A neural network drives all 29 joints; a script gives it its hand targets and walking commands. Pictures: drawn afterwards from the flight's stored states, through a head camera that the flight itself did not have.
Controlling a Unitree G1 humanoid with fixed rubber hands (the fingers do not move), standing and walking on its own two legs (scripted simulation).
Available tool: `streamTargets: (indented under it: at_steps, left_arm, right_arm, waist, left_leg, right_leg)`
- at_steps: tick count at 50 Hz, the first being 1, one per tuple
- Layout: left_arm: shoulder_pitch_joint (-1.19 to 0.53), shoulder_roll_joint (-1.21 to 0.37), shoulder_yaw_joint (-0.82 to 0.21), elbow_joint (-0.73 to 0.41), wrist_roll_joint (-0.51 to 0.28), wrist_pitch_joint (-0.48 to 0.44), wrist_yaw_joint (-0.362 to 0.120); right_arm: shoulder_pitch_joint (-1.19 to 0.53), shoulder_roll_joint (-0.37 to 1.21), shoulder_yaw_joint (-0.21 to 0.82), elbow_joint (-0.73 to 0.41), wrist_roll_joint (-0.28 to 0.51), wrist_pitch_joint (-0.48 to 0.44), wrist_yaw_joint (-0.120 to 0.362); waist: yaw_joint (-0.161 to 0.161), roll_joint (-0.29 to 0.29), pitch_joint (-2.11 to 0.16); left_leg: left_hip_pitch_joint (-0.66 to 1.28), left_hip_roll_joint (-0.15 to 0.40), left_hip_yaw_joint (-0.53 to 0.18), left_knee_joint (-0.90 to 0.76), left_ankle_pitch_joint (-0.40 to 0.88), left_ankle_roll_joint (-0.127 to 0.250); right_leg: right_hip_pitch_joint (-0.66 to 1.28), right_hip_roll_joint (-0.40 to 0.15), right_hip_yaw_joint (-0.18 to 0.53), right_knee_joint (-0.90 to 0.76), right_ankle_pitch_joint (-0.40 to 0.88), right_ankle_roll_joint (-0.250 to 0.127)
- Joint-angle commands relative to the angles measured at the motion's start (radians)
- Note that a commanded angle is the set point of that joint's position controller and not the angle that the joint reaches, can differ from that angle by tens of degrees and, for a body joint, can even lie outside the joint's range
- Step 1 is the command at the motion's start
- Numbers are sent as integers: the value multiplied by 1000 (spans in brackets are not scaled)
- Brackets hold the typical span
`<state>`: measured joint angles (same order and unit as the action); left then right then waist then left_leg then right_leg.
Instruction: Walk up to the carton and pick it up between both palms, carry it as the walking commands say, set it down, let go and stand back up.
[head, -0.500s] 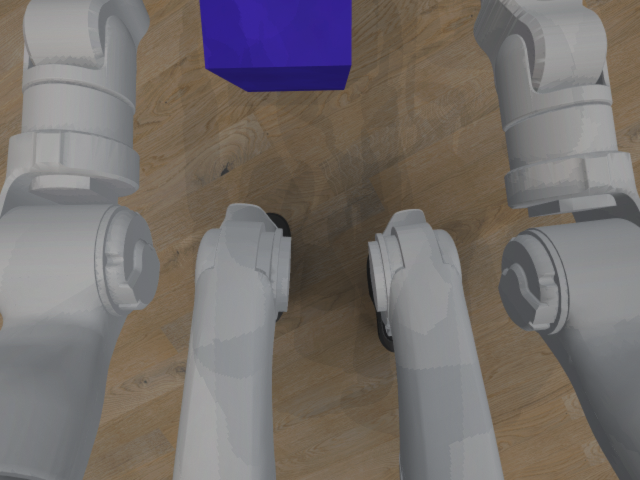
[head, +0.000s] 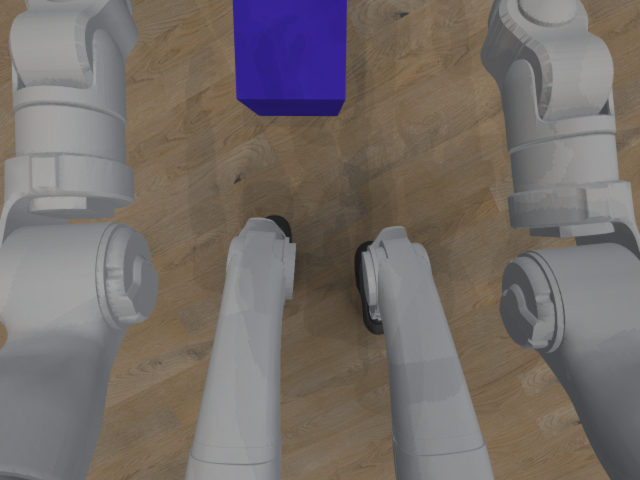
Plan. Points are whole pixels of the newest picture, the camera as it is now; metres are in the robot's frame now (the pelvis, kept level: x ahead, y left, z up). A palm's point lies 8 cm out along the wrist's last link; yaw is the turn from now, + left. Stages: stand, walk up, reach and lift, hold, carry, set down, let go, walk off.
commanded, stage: set down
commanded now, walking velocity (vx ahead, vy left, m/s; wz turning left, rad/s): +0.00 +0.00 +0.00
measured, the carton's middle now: (294, 27) +0.61 +0.07 -0.46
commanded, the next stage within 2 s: let go in 0.34 s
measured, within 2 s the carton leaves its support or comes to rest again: neither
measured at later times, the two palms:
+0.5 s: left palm out of the picture +0.55 +0.22 -0.04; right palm out of the picture +0.54 -0.13 -0.05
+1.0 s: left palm out of the picture +0.36 +0.22 +0.11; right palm out of the picture +0.37 -0.22 +0.10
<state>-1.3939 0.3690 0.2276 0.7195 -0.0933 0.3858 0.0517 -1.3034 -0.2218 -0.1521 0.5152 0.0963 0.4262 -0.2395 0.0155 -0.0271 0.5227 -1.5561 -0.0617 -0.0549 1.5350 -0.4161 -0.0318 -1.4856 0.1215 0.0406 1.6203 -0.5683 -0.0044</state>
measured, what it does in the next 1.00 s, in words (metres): rises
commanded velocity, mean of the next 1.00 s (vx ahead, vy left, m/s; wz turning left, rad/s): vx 0.00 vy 0.00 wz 0.00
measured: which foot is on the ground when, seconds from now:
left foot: down 0.00-1.00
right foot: down 0.00-1.00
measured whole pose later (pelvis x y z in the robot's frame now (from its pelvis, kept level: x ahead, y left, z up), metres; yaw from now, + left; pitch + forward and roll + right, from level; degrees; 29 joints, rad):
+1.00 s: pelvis +0.07 -0.02 +0.16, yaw +3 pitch +12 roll +2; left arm -0.28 0.20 0.10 0.51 0.01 0.23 -0.05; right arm -0.22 -0.17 -0.12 0.49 0.10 0.25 -0.01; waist 0.02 -0.03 0.06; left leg -0.74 -0.06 -0.10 0.80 -0.27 -0.03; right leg -0.68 0.06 0.04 0.91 -0.42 -0.04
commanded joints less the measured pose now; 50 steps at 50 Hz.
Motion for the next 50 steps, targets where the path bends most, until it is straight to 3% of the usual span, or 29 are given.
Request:
streamTargets:
  at_steps: [1,5,9,14,17,21,25,27,30,34,37,39,41,44,47,50]
  left_arm:
    - [-368,221,-27,-187,8,3,15]
    - [-415,216,-37,-193,12,12,16]
    - [-412,166,-35,-99,20,-3,2]
    - [-305,106,-38,-31,69,-34,-8]
    - [-199,77,-32,-47,95,-48,-6]
    - [132,41,-62,-207,112,-48,12]
    - [288,46,-79,-499,84,-45,10]
    - [328,47,-97,-603,55,-47,6]
    - [499,4,-137,-646,37,-44,-11]
    - [785,-55,-150,-569,48,-70,-33]
    - [879,-65,-107,-506,75,-123,-51]
    - [963,-73,-80,-404,113,-156,-67]
    - [992,-93,-81,-306,131,-175,-83]
    - [1085,-147,-112,-178,125,-175,-100]
    - [1198,-152,-125,-167,124,-192,-112]
    - [1300,-148,-135,-234,136,-228,-118]
  right_arm:
    - [-372,-136,-31,-34,48,8,17]
    - [-394,-157,-71,-28,31,10,27]
    - [-390,-153,-110,34,-16,-17,39]
    - [-289,-133,-130,48,-69,-58,53]
    - [-194,-121,-134,15,-90,-77,58]
    - [123,-101,-87,-99,-121,-80,67]
    - [295,-93,-21,-391,-102,-80,76]
    - [354,-74,38,-480,-85,-77,91]
    - [518,-38,97,-486,-69,-69,130]
    - [783,-7,116,-394,-68,-96,174]
    - [859,-9,89,-363,-98,-152,186]
    - [925,-14,69,-267,-114,-187,199]
    - [933,-19,68,-161,-127,-208,217]
    - [1029,4,81,-34,-132,-215,241]
    - [1158,15,113,-43,-110,-245,246]
    - [1263,8,123,-107,-107,-289,250]
  waist:
    - [28,75,-2064]
    - [-8,112,-2046]
    - [-46,134,-1893]
    - [-63,149,-1932]
    - [-63,148,-2038]
    - [-48,145,-2343]
    - [-29,120,-2459]
    - [-16,107,-2375]
    - [-14,71,-2169]
    - [-3,37,-1853]
    - [-20,-5,-1648]
    - [-32,-20,-1372]
    - [-45,-21,-1083]
    - [-53,-37,-834]
    - [-38,-105,-751]
    - [-33,-117,-739]
  left_leg:
    - [887,-8,66,-265,278,27]
    - [980,-2,62,-349,238,18]
    - [988,7,56,-400,209,10]
    - [1072,-6,51,-413,357,-1]
    - [1146,-18,50,-409,504,-2]
    - [1400,-24,37,-398,839,-4]
    - [1542,-24,9,-406,1020,4]
    - [1496,-22,11,-431,968,11]
    - [1382,-18,28,-511,770,21]
    - [1267,-13,43,-613,578,24]
    - [1180,-16,43,-661,501,29]
    - [1127,-10,46,-719,369,31]
    - [1054,2,55,-773,216,29]
    - [1060,12,79,-854,38,28]
    - [1229,-14,77,-878,72,14]
    - [1380,-20,76,-907,158,7]
  right_leg:
    - [573,-37,-47,-412,297,53]
    - [589,-41,-57,-494,251,47]
    - [546,-53,-65,-559,216,41]
    - [590,-46,-73,-591,332,47]
    - [648,-34,-73,-595,453,53]
    - [837,-18,-68,-592,701,64]
    - [948,-4,-59,-599,864,67]
    - [975,-9,-47,-611,860,63]
    - [1034,-30,-30,-669,780,47]
    - [1115,-54,-13,-766,672,46]
    - [1168,-69,9,-810,684,52]
    - [1099,-77,20,-879,553,52]
    - [977,-85,23,-951,344,51]
    - [926,-100,28,-1066,62,45]
    - [903,-145,36,-1178,-40,28]
    - [931,-165,37,-1235,55,22]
